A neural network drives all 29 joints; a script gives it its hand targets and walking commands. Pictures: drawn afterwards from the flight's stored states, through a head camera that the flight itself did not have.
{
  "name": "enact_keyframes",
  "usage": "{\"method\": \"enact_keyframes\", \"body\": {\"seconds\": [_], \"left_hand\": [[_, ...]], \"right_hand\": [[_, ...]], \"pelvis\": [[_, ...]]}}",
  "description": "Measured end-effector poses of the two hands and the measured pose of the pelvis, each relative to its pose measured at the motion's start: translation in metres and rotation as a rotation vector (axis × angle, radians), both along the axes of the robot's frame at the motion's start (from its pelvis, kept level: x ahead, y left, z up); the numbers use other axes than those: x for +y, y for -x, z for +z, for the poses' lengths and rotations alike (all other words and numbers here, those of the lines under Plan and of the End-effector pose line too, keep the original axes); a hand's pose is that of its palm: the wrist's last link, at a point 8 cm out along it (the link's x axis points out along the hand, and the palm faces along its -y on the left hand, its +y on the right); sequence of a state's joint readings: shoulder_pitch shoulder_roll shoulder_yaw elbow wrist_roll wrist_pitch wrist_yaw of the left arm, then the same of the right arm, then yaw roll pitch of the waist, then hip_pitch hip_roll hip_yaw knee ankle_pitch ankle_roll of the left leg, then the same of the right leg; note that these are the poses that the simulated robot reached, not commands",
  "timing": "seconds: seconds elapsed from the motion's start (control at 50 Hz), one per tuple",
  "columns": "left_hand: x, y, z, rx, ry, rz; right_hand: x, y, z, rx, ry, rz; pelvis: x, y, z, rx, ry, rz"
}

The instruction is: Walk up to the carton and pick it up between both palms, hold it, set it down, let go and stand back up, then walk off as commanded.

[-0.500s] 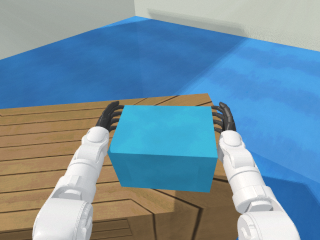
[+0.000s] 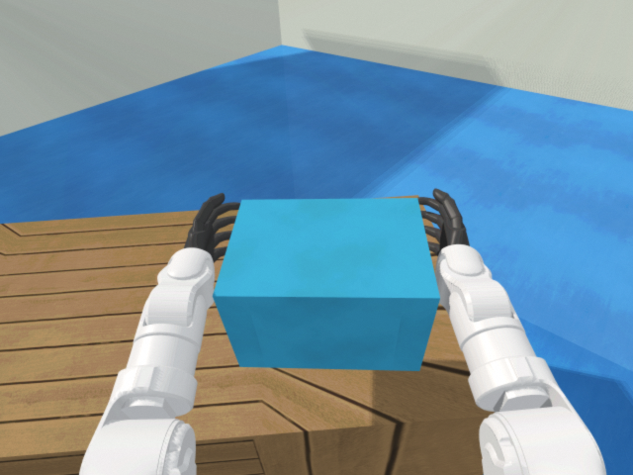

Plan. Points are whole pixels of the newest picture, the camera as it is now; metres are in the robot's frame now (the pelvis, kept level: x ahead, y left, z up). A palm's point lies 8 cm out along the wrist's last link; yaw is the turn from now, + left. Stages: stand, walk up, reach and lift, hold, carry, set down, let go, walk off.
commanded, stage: reach and lift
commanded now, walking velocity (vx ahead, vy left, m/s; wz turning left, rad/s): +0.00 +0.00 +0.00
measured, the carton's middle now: (328, 283) +0.35 -0.02 +0.11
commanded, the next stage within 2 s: hold in 0.92 s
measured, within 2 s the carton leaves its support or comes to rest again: neither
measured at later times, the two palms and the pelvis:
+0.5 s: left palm (198, 247) +0.37 +0.15 +0.16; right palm (451, 236) +0.37 -0.18 +0.15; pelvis +0.00 +0.00 +0.00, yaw +0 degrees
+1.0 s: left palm (193, 242) +0.36 +0.15 +0.18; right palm (454, 229) +0.36 -0.18 +0.17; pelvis +0.00 +0.00 +0.00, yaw +0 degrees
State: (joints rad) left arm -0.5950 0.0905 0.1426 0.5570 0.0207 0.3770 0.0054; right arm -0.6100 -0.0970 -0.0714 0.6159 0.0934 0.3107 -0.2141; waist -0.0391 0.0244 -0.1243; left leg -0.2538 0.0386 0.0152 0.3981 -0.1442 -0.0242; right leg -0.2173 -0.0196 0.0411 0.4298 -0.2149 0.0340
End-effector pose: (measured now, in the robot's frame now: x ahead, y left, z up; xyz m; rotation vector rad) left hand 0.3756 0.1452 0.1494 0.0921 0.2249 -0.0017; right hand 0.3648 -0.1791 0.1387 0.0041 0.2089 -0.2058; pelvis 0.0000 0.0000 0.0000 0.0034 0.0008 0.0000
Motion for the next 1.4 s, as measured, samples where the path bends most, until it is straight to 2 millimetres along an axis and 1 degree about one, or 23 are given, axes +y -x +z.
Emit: {"method": "enact_keyframes", "body": {"seconds": [0.2,0.42,0.72,1.08,1.26,1.4], "left_hand": [[0.001,0.004,0.005,0.005,0.006,0.015],[0.001,0.005,0.009,0.001,0.007,0.03],[0.001,0.007,0.016,-0.001,0.009,0.04],[0.004,0.016,0.031,-0.019,0.019,0.048],[0.005,0.022,0.031,-0.007,0.03,0.054],[0.006,0.024,0.032,-0.006,0.032,0.058]], "right_hand": [[0.001,0.0,0.005,0.001,-0.001,0.009],[0.001,-0.003,0.014,-0.005,0.0,0.021],[0.001,-0.004,0.021,-0.009,0.003,0.029],[0.004,0.004,0.037,-0.032,0.004,0.034],[0.006,0.009,0.039,-0.022,0.005,0.037],[0.007,0.009,0.041,-0.022,0.006,0.041]], "pelvis": [[0.0,0.001,0.0,-0.007,0.0,0.0],[0.0,0.001,0.0,-0.007,0.0,0.0],[0.0,0.001,0.0,-0.009,0.001,0.0],[0.002,0.005,0.0,-0.03,0.003,0.0],[0.003,0.009,0.0,-0.039,0.004,0.001],[0.003,0.01,0.0,-0.04,0.005,0.001]]}}
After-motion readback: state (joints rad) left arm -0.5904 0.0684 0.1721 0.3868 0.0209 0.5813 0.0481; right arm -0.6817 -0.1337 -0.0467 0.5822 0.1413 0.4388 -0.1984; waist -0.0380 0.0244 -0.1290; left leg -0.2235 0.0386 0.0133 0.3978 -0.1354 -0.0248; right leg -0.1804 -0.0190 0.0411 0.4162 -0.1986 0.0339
